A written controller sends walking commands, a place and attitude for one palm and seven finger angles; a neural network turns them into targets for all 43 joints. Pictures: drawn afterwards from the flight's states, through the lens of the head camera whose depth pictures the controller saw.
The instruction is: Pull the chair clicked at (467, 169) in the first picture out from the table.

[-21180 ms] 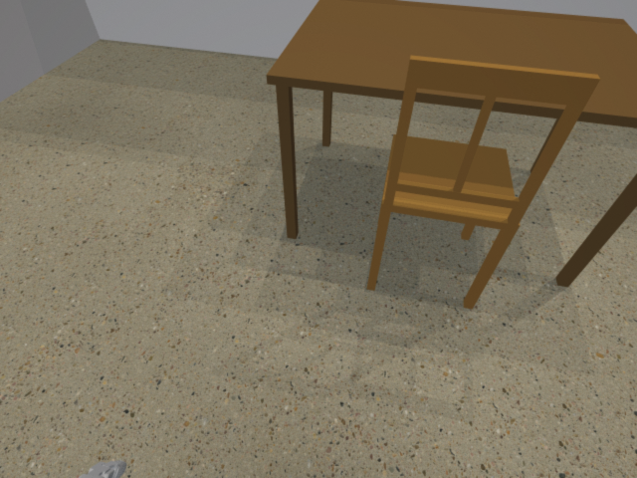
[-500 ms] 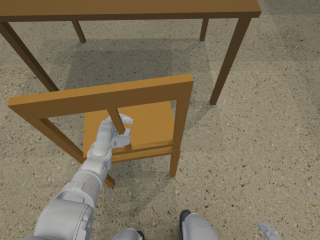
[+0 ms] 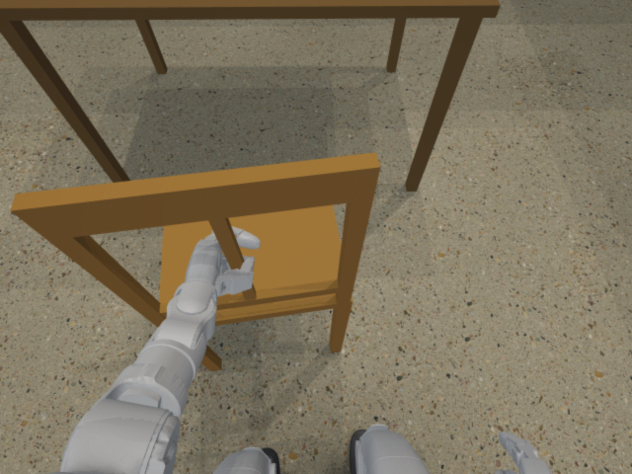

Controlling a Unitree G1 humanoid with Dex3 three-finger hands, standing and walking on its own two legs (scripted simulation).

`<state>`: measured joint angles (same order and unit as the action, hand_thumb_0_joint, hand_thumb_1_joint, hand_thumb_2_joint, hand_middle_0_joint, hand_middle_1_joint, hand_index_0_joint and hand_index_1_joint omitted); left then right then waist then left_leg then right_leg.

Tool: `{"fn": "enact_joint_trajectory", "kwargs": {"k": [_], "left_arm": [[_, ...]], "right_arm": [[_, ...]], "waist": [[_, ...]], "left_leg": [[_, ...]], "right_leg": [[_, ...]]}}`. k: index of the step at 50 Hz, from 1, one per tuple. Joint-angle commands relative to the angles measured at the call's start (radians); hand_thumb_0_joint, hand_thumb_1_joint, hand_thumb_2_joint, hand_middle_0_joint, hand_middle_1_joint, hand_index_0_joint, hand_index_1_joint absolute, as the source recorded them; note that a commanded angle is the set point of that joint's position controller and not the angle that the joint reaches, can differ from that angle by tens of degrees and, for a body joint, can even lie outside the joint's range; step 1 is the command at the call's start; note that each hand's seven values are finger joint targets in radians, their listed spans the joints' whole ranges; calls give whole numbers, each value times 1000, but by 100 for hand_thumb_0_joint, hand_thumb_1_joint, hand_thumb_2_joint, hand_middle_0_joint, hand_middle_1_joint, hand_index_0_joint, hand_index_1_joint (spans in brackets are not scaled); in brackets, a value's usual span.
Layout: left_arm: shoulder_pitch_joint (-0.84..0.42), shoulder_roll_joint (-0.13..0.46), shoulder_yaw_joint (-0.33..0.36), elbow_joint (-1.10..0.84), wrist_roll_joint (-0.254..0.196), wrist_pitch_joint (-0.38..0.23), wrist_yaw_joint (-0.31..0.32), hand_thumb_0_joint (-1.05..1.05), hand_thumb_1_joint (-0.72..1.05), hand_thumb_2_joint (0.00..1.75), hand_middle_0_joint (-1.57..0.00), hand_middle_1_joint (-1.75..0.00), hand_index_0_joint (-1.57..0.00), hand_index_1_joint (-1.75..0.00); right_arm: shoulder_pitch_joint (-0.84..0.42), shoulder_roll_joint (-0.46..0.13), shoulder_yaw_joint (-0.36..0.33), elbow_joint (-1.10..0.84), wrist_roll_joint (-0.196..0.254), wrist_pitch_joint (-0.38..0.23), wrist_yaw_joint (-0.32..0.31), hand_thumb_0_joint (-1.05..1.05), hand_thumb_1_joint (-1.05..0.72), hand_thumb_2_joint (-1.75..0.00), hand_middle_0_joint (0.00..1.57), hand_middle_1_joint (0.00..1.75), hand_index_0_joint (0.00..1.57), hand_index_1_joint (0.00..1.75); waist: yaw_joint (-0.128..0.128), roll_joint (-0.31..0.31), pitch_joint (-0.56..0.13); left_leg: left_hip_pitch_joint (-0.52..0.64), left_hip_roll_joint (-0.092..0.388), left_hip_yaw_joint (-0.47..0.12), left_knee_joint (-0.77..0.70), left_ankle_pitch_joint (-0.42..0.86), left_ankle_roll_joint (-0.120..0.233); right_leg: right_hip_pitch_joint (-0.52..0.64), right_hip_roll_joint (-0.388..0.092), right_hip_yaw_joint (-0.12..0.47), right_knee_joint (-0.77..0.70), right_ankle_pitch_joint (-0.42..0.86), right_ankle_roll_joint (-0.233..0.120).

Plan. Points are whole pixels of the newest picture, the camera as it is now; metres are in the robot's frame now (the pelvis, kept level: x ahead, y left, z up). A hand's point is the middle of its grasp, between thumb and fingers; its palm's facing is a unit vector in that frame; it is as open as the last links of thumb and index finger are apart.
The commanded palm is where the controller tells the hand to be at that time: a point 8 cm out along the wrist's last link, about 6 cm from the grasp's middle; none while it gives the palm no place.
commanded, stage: step backward, pulling the chair out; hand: left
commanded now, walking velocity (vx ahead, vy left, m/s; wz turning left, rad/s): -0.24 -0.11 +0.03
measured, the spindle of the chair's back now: (236, 262) +0.41 +0.12 -0.08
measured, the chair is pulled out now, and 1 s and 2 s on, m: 0.45 0.61 0.61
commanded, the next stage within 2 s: stop walking, hand still on the chair in 0.24 s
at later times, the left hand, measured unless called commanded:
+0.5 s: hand (244, 348) +0.27 +0.10 -0.06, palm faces -0.07 -0.98 -0.17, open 5.2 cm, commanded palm +0.26 +0.15 -0.04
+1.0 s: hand (240, 383) +0.23 +0.10 -0.06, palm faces -0.05 -0.98 -0.19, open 5.3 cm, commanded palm +0.21 +0.15 -0.04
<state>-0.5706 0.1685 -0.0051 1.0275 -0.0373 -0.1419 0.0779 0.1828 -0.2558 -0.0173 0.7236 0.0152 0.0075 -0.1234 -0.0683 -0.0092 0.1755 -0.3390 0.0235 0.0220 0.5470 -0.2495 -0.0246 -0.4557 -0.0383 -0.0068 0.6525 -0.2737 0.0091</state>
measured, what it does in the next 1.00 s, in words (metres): steps on the spot: right foot, then left foot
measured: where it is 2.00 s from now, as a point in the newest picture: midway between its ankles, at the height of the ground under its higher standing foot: outside the picture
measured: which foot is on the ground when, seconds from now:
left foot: down 0.00-0.12, up 0.14-0.34, down 0.36-1.00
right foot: up 0.00-0.06, down 0.08-1.00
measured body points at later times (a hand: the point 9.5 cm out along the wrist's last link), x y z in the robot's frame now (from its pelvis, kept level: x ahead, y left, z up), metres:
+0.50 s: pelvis -0.09 +0.00 +0.00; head -0.01 -0.02 +0.44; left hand +0.27 +0.15 -0.04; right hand +0.01 -0.28 -0.13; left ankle -0.09 +0.14 -0.73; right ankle -0.01 -0.12 -0.73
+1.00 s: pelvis -0.05 -0.01 +0.01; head -0.03 -0.03 +0.45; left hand +0.22 +0.15 -0.04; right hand +0.09 -0.26 -0.11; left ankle -0.09 +0.14 -0.73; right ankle +0.00 -0.12 -0.73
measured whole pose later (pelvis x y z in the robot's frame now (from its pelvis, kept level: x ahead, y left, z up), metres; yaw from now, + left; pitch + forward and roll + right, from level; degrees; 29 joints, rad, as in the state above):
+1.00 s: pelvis -0.05 -0.01 +0.01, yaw +0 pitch -1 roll +1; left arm -0.14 0.10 -0.08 0.75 -0.03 -0.10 0.09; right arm 0.19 -0.24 0.00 0.69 0.02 0.02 -0.12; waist -0.03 0.04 0.07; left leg -0.13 0.05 0.03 0.47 -0.31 -0.05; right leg -0.29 -0.03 -0.03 0.52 -0.21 -0.01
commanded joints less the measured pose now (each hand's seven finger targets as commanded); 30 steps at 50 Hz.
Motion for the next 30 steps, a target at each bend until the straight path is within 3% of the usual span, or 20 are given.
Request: {"fn": "enact_joint_trajectory", "kwargs": {"k": [1, 2, 4, 5, 6, 7, 8, 10, 11, 14, 16, 17, 18, 19, 20, 21, 23, 25, 28, 30], "left_arm": [[-325, 116, 29, -218, 13, -111, 8, 0, 90, 90, -50, -145, -50, -145], [-322, 100, 14, -202, 20, -115, 6, 0, 90, 90, -50, -145, -50, -145], [-322, 122, 18, -192, 29, -125, 1, 0, 90, 90, -50, -145, -50, -145], [-325, 136, 15, -178, 31, -126, -1, 0, 90, 90, -50, -145, -50, -145], [-301, 193, 46, -165, 11, -116, 6, 0, 90, 90, -50, -145, -50, -145], [-297, 242, 81, -132, 6, -106, 11, 0, 90, 90, -50, -145, -50, -145], [-281, 236, 75, -121, 6, -92, 7, 0, 90, 90, -50, -145, -50, -145], [-275, 206, 71, -118, 8, -69, 6, 0, 90, 90, -50, -145, -50, -145], [-258, 216, 77, -105, 6, -57, 11, 0, 90, 90, -50, -145, -50, -145], [-266, 186, 61, -110, -8, -43, 9, 0, 90, 90, -50, -145, -50, -145], [-271, 170, 35, -100, -19, -30, 10, 0, 90, 90, -50, -145, -50, -145], [-283, 149, 22, -112, -21, -28, 7, 0, 90, 90, -50, -145, -50, -145], [-305, 134, 14, -309, -18, -46, 5, 0, 90, 90, -50, -145, -50, -145], [-273, 93, -1, -276, -14, -42, 2, 0, 90, 90, -50, -145, -50, -145], [-286, 49, -37, -311, -15, -38, -3, 0, 90, 90, -50, -145, -50, -145], [-284, 59, -29, -352, -13, -34, -2, 0, 90, 90, -50, -145, -50, -145], [-218, 59, -16, -331, -4, -19, 5, 0, 90, 90, -50, -145, -50, -145], [-191, 44, -31, -331, 1, -11, 7, 0, 90, 90, -50, -145, -50, -145], [-143, 58, -32, -338, 10, -20, 12, 0, 90, 90, -50, -145, -50, -145], [-93, 62, -28, -331, 11, -25, 16, 0, 90, 90, -50, -145, -50, -145]], "right_arm": [[93, -119, -37, -66, -9, -31, 26, 0, -90, -90, 20, 30, 20, 30], [98, -122, -39, -60, -4, -33, 34, 0, -90, -90, 20, 30, 20, 30], [87, -122, -35, -61, 3, -37, 40, 0, -90, -90, 20, 30, 20, 30], [73, -114, -31, -66, 10, -35, 35, 0, -90, -90, 20, 30, 20, 30], [110, -126, -44, -55, 29, -35, 18, 0, -90, -90, 20, 30, 20, 30], [77, -136, -52, -62, 36, -42, 9, 0, -90, -90, 20, 30, 20, 30], [41, -135, -45, -74, 36, -47, 5, 0, -90, -90, 20, 30, 20, 30], [29, -114, -17, -66, 23, -53, 0, 0, -90, -90, 20, 30, 20, 30], [31, -121, -11, -54, 19, -50, -5, 0, -90, -90, 20, 30, 20, 30], [54, -126, -9, -52, 26, -46, -19, 0, -90, -90, 20, 30, 20, 30], [73, -142, -17, -43, 32, -39, -31, 0, -90, -90, 20, 30, 20, 30], [86, -150, -22, -45, 31, -35, -31, 0, -90, -90, 20, 30, 20, 30], [70, -147, -31, -109, 18, -20, -21, 0, -90, -90, 20, 30, 20, 30], [50, -130, -22, -125, 15, -14, -20, 0, -90, -90, 20, 30, 20, 30], [22, -107, -3, -151, 12, -6, -13, 0, -90, -90, 20, 30, 20, 30], [16, -110, -6, -152, 15, -1, -12, 0, -90, -90, 20, 30, 20, 30], [20, -103, -6, -162, 16, -2, -5, 0, -90, -90, 20, 30, 20, 30], [29, -103, -6, -162, 19, -7, 0, 0, -90, -90, 20, 30, 20, 30], [34, -95, -5, -148, 13, -19, 4, 0, -90, -90, 20, 30, 20, 30], [43, -87, -4, -137, 10, -23, 5, 0, -90, -90, 20, 30, 20, 30]], "waist": [[22, 192, -504], [18, 211, -517], [24, 218, -526], [23, 177, -513], [13, -29, -567], [24, -123, -567], [48, -105, -559], [50, -57, -522], [46, -22, -510], [47, -120, -533], [36, -106, -517], [36, -61, -532], [46, 12, -555], [41, 118, -545], [42, 187, -535], [49, 219, -527], [62, 177, -472], [54, 115, -440], [50, 86, -381], [49, -7, -348]], "left_leg": [[368, 306, -231, -16, 899, 152], [409, 287, -208, 17, 906, 130], [327, 231, -150, 70, 754, 83], [238, 190, -97, 82, 582, 43], [151, 120, -42, 134, 371, -2], [44, 51, -25, 219, -31, -29], [-27, 23, -78, 297, -215, -25], [-49, 27, -124, 308, -242, -22], [-32, 26, -112, 238, -213, -22], [33, 23, -68, 70, -120, -22], [120, 63, -55, -62, 74, -9], [186, 102, -59, -108, 263, 8], [247, 149, -90, -133, 365, 33], [264, 172, -100, -106, 418, 61], [203, 185, -146, -120, 401, 76], [184, 194, -153, -143, 349, 87], [100, 192, -147, -161, 159, 95], [69, 153, -99, -150, 16, 74], [52, 87, -52, -153, -196, 55], [80, 58, -38, -121, -197, 49]], "right_leg": [[116, 9, 19, -11, -62, -12], [139, 6, 22, -97, 3, -12], [249, -27, 39, -211, 286, -18], [300, -74, 58, -223, 489, -25], [430, -145, 118, -215, 719, -48], [464, -245, 203, -206, 889, -95], [458, -305, 222, -201, 891, -131], [420, -323, 194, -185, 788, -158], [430, -305, 163, -174, 793, -146], [457, -269, 131, -156, 769, -105], [413, -231, 102, -139, 672, -76], [374, -180, 66, -123, 591, -40], [374, -120, 37, -122, 468, -8], [335, -76, 10, -88, 397, 6], [344, -56, -8, -57, 279, 7], [344, -37, -14, -42, 140, 3], [355, -19, -16, -70, -3, 0], [363, -26, 1, -127, -7, -5], [296, -50, 50, -214, -140, -14], [243, -75, 97, -282, -205, -25]]}}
